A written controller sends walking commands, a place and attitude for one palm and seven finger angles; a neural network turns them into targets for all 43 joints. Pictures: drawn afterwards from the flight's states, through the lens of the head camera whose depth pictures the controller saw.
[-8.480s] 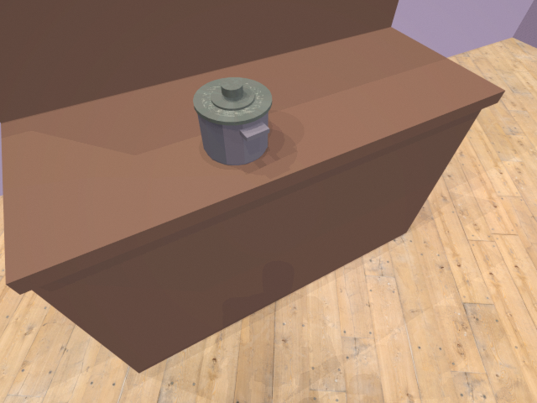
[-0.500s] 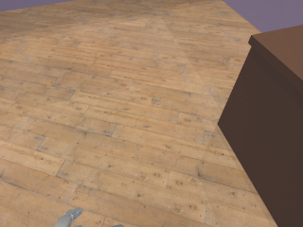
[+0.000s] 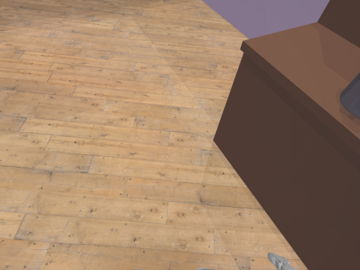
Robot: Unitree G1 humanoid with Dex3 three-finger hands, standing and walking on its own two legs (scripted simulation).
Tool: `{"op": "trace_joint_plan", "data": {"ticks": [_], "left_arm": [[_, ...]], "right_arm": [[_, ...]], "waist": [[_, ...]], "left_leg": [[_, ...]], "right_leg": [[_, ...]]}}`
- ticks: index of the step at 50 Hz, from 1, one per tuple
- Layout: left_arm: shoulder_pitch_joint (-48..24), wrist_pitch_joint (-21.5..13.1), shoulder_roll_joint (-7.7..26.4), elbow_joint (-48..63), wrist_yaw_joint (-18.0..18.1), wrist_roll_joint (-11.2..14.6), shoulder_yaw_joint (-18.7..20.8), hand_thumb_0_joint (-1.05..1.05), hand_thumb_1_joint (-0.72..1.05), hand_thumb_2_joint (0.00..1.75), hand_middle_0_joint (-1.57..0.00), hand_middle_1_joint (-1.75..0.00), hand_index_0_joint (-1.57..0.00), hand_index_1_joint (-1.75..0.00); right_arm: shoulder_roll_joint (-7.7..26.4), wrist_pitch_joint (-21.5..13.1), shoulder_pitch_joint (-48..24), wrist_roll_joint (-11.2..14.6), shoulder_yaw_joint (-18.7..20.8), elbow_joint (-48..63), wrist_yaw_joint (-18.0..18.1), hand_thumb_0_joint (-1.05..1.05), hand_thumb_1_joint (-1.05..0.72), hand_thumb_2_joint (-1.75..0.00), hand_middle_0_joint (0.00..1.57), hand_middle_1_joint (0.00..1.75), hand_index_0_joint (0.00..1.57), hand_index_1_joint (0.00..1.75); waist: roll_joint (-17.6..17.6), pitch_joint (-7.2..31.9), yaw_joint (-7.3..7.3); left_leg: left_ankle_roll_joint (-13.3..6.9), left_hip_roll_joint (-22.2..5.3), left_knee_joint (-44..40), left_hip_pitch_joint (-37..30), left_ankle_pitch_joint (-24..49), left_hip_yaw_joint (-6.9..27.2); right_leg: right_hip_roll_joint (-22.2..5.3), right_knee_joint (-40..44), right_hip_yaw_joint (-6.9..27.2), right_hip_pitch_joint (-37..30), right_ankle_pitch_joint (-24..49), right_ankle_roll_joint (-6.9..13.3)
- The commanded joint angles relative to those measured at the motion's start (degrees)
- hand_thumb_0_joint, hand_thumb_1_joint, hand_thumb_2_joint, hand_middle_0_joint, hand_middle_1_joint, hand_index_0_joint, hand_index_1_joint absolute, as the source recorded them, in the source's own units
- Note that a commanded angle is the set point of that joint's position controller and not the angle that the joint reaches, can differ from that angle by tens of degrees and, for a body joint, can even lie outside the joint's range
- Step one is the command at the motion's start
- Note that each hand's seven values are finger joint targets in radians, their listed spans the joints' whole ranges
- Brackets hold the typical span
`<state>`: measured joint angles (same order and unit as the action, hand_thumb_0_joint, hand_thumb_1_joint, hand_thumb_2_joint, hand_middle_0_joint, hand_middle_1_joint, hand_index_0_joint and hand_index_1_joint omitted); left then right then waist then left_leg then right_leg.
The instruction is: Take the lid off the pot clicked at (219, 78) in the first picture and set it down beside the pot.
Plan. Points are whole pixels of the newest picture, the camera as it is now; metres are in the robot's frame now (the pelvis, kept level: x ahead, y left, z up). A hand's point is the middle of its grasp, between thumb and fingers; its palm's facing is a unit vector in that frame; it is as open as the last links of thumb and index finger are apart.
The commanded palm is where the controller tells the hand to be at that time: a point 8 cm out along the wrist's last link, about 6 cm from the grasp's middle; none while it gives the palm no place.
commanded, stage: turn to face it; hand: left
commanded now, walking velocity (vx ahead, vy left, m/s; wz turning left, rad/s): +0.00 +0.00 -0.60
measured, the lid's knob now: out of the picture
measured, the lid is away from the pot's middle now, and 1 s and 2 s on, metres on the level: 0.00 0.00 0.00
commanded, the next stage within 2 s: take the last steps up to it in 1.52 s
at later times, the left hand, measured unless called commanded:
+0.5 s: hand (134, 251) +0.17 +0.12 -0.15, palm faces -0.31 -0.91 -0.29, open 7.3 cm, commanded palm none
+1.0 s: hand (135, 239) +0.20 +0.13 -0.17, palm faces -0.53 -0.82 -0.21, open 7.3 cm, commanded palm none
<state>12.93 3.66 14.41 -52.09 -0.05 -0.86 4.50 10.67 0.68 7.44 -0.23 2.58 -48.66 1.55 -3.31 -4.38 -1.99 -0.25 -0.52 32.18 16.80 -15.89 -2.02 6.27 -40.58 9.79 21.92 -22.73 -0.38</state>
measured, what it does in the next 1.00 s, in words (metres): steps on the spot, turning right: right foot, then left foot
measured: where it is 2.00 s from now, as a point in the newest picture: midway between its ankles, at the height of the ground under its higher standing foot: outside the picture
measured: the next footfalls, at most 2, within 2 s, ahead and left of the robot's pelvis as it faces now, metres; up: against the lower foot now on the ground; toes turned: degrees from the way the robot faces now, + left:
right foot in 0.42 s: +0.00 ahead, -0.15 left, +0.00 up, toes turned -21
left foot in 0.90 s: +0.12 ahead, +0.04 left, +0.00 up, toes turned -31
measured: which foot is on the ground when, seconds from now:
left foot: down 0.00-0.42, up 0.44-0.88, down 0.90-1.00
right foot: up 0.00-0.40, down 0.42-0.90, up 0.92-1.00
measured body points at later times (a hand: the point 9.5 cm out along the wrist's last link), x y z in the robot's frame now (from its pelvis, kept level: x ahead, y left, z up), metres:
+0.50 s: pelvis +0.00 -0.04 +0.00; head +0.04 -0.08 +0.44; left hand +0.19 +0.17 -0.13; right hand -0.06 -0.30 -0.16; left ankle -0.01 +0.11 -0.68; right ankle -0.04 -0.13 -0.73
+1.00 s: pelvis +0.03 -0.01 +0.00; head +0.08 -0.01 +0.45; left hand +0.23 +0.17 -0.16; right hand -0.02 -0.28 -0.11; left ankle +0.09 +0.07 -0.73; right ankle -0.06 -0.11 -0.67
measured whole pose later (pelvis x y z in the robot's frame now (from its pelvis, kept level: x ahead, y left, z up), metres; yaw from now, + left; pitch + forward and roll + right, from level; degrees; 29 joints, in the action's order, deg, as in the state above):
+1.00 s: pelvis +0.03 -0.01 +0.00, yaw -37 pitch +0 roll -1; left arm 12.2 3.7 16.1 -52.3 -0.8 -1.4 5.2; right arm 9.9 1.0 8.6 -0.8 1.4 -48.6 1.4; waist -4.1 -4.7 -2.1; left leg -1.6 -2.2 31.3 15.3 -16.6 -5.1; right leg 4.1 -57.7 5.3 26.0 -25.8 -2.0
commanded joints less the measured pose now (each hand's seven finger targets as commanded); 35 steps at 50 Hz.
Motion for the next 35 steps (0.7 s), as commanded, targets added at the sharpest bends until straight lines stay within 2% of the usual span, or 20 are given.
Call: {"op": "trace_joint_plan", "data": {"ticks": [1,3,5,7,10,13,16,17,18,19,20,21,22,23,24,25,26,27,31,35], "left_arm": [[1.80,-1.52,6.70,4.56,-0.56,-0.93,2.63,0.00,0.90,0.90,-0.20,-0.30,-0.20,-0.30],[1.01,-1.26,5.99,4.29,-1.14,-0.69,2.25,0.00,0.90,0.90,-0.20,-0.30,-0.20,-0.30],[-0.34,-1.04,4.78,4.53,-1.33,-0.37,1.59,0.00,0.90,0.90,-0.20,-0.30,-0.20,-0.30],[-2.07,-0.89,4.12,4.79,-1.41,-0.18,1.26,0.00,0.90,0.90,-0.20,-0.30,-0.20,-0.30],[-4.02,-0.50,3.48,5.30,-1.60,-0.04,0.96,0.00,0.90,0.90,-0.20,-0.30,-0.20,-0.30],[-6.44,-0.79,2.70,5.95,-1.79,-0.09,0.45,0.00,0.90,0.90,-0.20,-0.30,-0.20,-0.30],[-6.11,-1.35,2.73,5.81,-1.68,-0.07,0.22,0.00,0.90,0.90,-0.20,-0.30,-0.20,-0.30],[-5.51,-1.58,2.71,5.71,-1.66,-0.09,0.32,0.00,0.90,0.90,-0.20,-0.30,-0.20,-0.30],[-3.68,-1.88,3.08,5.20,-1.59,-0.11,0.46,0.00,0.90,0.90,-0.20,-0.30,-0.20,-0.30],[0.46,-2.45,4.48,3.86,-1.42,-0.19,0.77,0.00,0.90,0.90,-0.20,-0.30,-0.20,-0.30],[5.06,-3.45,10.19,2.55,-0.79,-0.69,1.76,0.00,0.90,0.90,-0.20,-0.30,-0.20,-0.30],[8.29,-3.82,16.11,1.57,0.26,-0.45,3.11,0.00,0.90,0.90,-0.20,-0.30,-0.20,-0.30],[9.40,-3.49,15.41,1.32,1.06,0.37,3.08,0.00,0.90,0.90,-0.20,-0.30,-0.20,-0.30],[6.28,-3.48,13.13,1.95,1.40,0.30,2.85,0.00,0.90,0.90,-0.20,-0.30,-0.20,-0.30],[2.51,-3.21,11.95,3.10,1.45,0.20,2.63,0.00,0.90,0.90,-0.20,-0.30,-0.20,-0.30],[-0.57,-3.12,10.33,4.12,1.39,0.12,2.08,0.00,0.90,0.90,-0.20,-0.30,-0.20,-0.30],[-2.59,-3.19,9.32,4.74,1.43,0.02,1.79,0.00,0.90,0.90,-0.20,-0.30,-0.20,-0.30],[-2.73,-3.49,9.20,5.04,1.31,-0.06,1.57,0.00,0.90,0.90,-0.20,-0.30,-0.20,-0.30],[0.22,-3.74,10.27,4.23,1.02,-0.12,1.72,0.00,0.90,0.90,-0.20,-0.30,-0.20,-0.30],[0.88,-3.43,10.62,4.19,0.89,-0.16,1.95,0.00,0.90,0.90,-0.20,-0.30,-0.20,-0.30]], "right_arm": [[10.40,-0.96,0.59,-0.99,1.95,4.52,0.68,0.00,-0.90,-0.90,0.20,0.30,0.20,0.30],[9.89,-1.21,1.24,-0.96,1.70,4.35,0.81,0.00,-0.90,-0.90,0.20,0.30,0.20,0.30],[9.80,-1.30,4.36,-0.87,1.87,2.95,0.77,0.00,-0.90,-0.90,0.20,0.30,0.20,0.30],[10.10,-1.26,6.93,-0.75,2.14,2.08,0.72,0.00,-0.90,-0.90,0.20,0.30,0.20,0.30],[11.05,-1.07,8.26,-0.72,2.69,1.10,0.45,0.00,-0.90,-0.90,0.20,0.30,0.20,0.30],[11.95,-0.93,9.29,-1.02,3.26,0.21,0.10,0.00,-0.90,-0.90,0.20,0.30,0.20,0.30],[13.23,-0.74,8.77,-1.17,3.95,-0.29,-0.25,0.00,-0.90,-0.90,0.20,0.30,0.20,0.30],[13.30,-0.77,8.91,-1.16,4.03,-0.35,-0.31,0.00,-0.90,-0.90,0.20,0.30,0.20,0.30],[13.36,-0.72,8.64,-1.07,4.08,-0.56,-0.39,0.00,-0.90,-0.90,0.20,0.30,0.20,0.30],[13.27,-0.64,7.91,-0.76,4.02,-0.41,-0.48,0.00,-0.90,-0.90,0.20,0.30,0.20,0.30],[10.25,-0.43,8.76,-0.25,3.40,0.42,-0.86,0.00,-0.90,-0.90,0.20,0.30,0.20,0.30],[6.17,-0.17,4.66,-0.50,1.99,3.75,-1.14,0.00,-0.90,-0.90,0.20,0.30,0.20,0.30],[7.87,0.45,2.53,-0.33,2.05,4.21,-0.27,0.00,-0.90,-0.90,0.20,0.30,0.20,0.30],[7.95,0.77,2.39,-0.10,2.14,3.25,-0.28,0.00,-0.90,-0.90,0.20,0.30,0.20,0.30],[8.07,0.95,2.00,-0.29,2.25,2.62,-0.36,0.00,-0.90,-0.90,0.20,0.30,0.20,0.30],[8.82,1.08,2.56,-0.63,2.52,1.81,-0.48,0.00,-0.90,-0.90,0.20,0.30,0.20,0.30],[8.74,1.07,4.11,-0.78,2.59,0.79,-0.59,0.00,-0.90,-0.90,0.20,0.30,0.20,0.30],[8.15,1.03,5.11,-0.86,2.36,0.26,-0.66,0.00,-0.90,-0.90,0.20,0.30,0.20,0.30],[7.55,0.97,3.29,-0.57,2.24,0.72,-0.53,0.00,-0.90,-0.90,0.20,0.30,0.20,0.30],[7.34,0.68,0.78,-0.35,2.12,2.06,-0.37,0.00,-0.90,-0.90,0.20,0.30,0.20,0.30]], "waist": [[13.76,4.77,0.32],[12.85,4.48,0.71],[12.96,4.96,1.72],[12.57,4.95,2.75],[13.24,4.97,3.43],[14.64,4.66,4.52],[16.00,4.95,4.21],[15.10,5.15,3.85],[13.58,6.18,2.82],[10.83,8.15,0.48],[-2.53,10.95,-1.36],[-16.92,9.46,-3.22],[-10.80,9.76,-3.76],[-9.62,8.09,-2.32],[-9.85,5.94,-1.05],[-7.98,4.38,0.31],[-6.06,4.97,1.55],[-4.35,5.77,2.11],[-2.29,7.33,0.91],[-3.94,7.67,0.44]], "left_leg": [[-6.35,-20.36,-16.61,-6.13,12.86,14.38],[-5.52,-16.74,-14.34,-8.78,21.87,6.82],[-5.88,-15.79,-12.48,-12.40,28.76,3.32],[-6.36,-16.47,-11.56,-14.65,32.27,2.02],[-7.17,-18.20,-11.85,-15.61,29.13,0.52],[-7.13,-19.40,-10.73,-13.69,29.25,-1.69],[-6.30,-20.45,-7.92,-12.82,29.13,-2.76],[-5.36,-20.57,-6.54,-11.47,28.40,-3.88],[-3.77,-19.83,-3.75,-10.23,26.72,-5.25],[-1.07,-18.24,2.78,-7.97,22.82,-7.74],[2.51,-14.66,14.38,2.84,9.09,-10.29],[5.32,-6.33,27.78,17.39,-20.61,-8.94],[4.37,-6.63,32.67,18.61,-21.68,-0.18],[3.96,-8.01,34.28,18.68,-17.27,1.96],[4.34,-7.99,35.23,19.29,-14.62,2.06],[4.88,-7.94,35.00,18.23,-11.30,2.16],[5.31,-7.61,33.32,15.96,-8.93,1.71],[5.71,-6.70,31.79,15.22,-7.95,0.96],[6.46,-4.74,25.72,14.27,-6.94,0.57],[6.24,-3.04,20.80,13.49,-7.46,1.17]], "right_leg": [[-5.17,-26.29,-4.03,10.04,-3.90,-2.84],[-5.91,-29.35,-5.83,11.20,-1.11,-3.67],[-6.41,-27.46,-7.59,11.68,-0.54,-4.31],[-7.26,-24.43,-8.96,11.55,-1.01,-4.65],[-8.79,-18.22,-10.59,10.31,-1.62,-4.66],[-9.13,-9.80,-12.83,5.51,-2.74,-3.86],[-8.12,-2.48,-14.47,1.16,-2.65,-2.40],[-7.71,0.87,-14.86,-1.45,-0.55,-1.80],[-7.16,6.01,-15.45,-5.49,3.52,-1.26],[-7.56,14.53,-15.22,-12.17,11.36,-0.59],[-15.97,19.70,-4.53,-23.68,23.95,2.60],[-29.04,19.49,14.38,-25.89,46.74,9.38],[-29.99,18.40,12.55,-23.81,49.38,13.42],[-26.51,19.60,9.35,-20.29,39.59,12.93],[-24.12,20.58,9.37,-17.57,32.92,12.10],[-22.02,20.59,6.87,-14.96,31.27,11.21],[-20.22,20.05,4.51,-13.77,32.16,10.62],[-19.20,19.37,3.59,-14.37,35.67,10.46],[-18.27,18.51,6.22,-16.46,37.47,11.55],[-17.77,18.46,10.28,-16.97,35.49,12.17]]}}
